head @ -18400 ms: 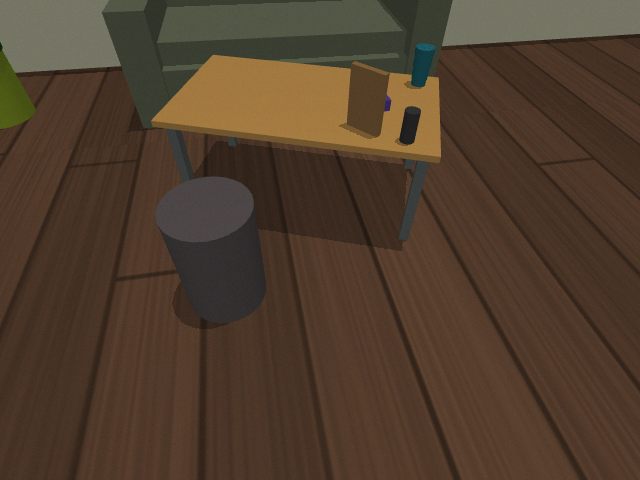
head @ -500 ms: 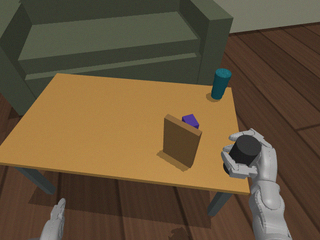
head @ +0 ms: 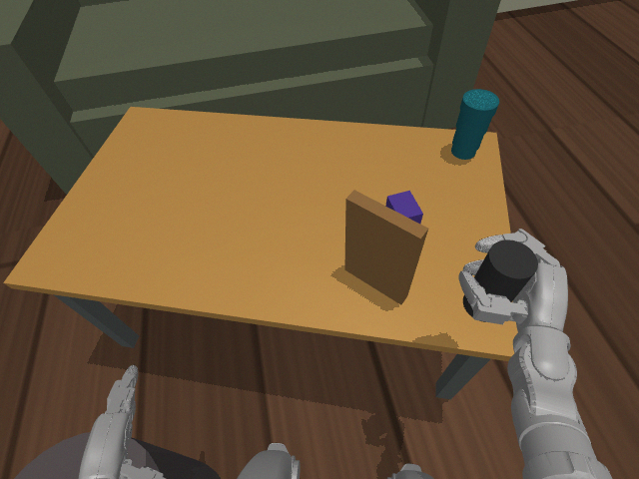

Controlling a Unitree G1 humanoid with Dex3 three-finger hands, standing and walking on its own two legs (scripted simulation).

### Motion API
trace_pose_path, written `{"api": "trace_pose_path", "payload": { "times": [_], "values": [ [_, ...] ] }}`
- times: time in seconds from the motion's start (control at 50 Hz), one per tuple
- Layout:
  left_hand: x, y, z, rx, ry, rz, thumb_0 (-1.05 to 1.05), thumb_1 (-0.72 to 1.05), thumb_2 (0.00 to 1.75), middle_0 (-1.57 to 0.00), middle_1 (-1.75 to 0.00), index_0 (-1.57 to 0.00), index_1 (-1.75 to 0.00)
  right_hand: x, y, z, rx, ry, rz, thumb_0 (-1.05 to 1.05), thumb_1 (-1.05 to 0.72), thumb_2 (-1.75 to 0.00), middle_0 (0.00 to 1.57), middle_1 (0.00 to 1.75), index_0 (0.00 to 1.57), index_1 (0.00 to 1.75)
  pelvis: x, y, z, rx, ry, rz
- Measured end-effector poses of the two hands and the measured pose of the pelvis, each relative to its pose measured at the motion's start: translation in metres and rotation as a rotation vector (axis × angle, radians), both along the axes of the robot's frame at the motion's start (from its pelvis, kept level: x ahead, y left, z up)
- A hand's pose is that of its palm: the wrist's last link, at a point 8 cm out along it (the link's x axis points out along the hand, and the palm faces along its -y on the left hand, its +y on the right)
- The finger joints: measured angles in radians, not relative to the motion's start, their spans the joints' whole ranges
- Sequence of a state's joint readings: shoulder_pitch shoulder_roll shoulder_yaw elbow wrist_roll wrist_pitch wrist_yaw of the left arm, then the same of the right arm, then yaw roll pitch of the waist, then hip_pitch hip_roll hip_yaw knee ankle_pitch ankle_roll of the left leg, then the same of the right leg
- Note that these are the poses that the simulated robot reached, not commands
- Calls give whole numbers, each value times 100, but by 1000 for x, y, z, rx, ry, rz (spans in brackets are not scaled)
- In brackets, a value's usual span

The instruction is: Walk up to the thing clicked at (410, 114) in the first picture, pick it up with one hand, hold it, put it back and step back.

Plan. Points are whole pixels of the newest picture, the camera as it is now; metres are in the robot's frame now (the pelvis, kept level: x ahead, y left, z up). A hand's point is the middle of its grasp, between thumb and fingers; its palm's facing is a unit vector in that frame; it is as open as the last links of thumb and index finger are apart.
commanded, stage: crouch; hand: right
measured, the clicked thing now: (496, 283) +0.38 -0.19 +0.01
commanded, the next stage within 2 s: lower in 0.70 s
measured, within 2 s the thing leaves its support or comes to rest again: rests again in 1.96 s
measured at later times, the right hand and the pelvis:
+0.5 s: hand (480, 271) +0.43 -0.19 -0.04, palm faces +0.20 +0.98 +0.00, open 7.2 cm; pelvis +0.00 -0.01 -0.05, yaw +1 degrees
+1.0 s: hand (473, 277) +0.45 -0.20 -0.09, palm faces +0.20 +0.98 +0.00, open 7.3 cm; pelvis -0.01 +0.00 -0.07, yaw +1 degrees
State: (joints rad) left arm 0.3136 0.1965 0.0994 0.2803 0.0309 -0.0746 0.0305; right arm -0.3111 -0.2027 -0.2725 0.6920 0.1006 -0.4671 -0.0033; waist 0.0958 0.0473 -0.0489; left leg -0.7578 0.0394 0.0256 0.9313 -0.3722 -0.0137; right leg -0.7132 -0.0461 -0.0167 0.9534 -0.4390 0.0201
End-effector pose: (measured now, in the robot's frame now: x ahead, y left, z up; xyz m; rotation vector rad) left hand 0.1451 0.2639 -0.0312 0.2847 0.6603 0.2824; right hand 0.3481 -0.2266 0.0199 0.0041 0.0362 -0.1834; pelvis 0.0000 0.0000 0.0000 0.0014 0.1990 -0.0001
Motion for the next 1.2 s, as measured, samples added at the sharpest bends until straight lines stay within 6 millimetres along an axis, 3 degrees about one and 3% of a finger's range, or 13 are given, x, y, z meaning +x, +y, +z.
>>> {"api": "trace_pose_path", "payload": {
  "times": [0.14,0.3,0.56,0.88,1.2],
  "values": [
    [-14,-6,-8,26,20,-19,-1,-52,4,-6,-6,-7,-5,26,-3,-21,-5,-14,4,-2,5,-109,89,101,89,105,-5,-3,-17,7,61,8],
    [-18,-8,-10,58,15,-28,-1,-52,4,-6,-6,-7,-5,41,-9,-41,-1,-6,-6,-2,5,-109,89,100,89,105,-7,-8,-32,16,108,12],
    [-11,-4,-5,123,-6,-60,-1,-51,4,-6,-6,-7,-5,55,-14,-69,-1,3,-19,-2,5,-108,89,101,89,106,-3,-8,-50,28,164,8],
    [-12,1,-1,165,-41,-81,-1,-51,4,-6,-6,-7,-5,65,-16,-89,0,11,-16,-2,5,-108,88,101,88,106,-7,-4,-65,35,197,2],
    [-10,-10,-9,218,-55,-116,-1,-52,4,-6,-6,-7,-5,72,-21,-139,10,21,-18,-2,5,-108,88,101,88,107,-8,-8,-91,49,265,4]
  ]
}}
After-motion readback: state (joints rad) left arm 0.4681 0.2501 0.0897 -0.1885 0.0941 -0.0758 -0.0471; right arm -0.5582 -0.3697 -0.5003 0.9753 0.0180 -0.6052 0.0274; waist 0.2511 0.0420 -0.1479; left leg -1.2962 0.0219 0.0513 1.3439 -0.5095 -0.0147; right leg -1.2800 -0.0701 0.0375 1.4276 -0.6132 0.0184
